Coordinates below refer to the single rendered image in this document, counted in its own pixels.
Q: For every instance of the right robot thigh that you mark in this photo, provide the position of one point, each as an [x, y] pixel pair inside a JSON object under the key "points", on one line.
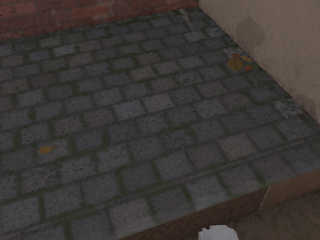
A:
{"points": [[217, 232]]}

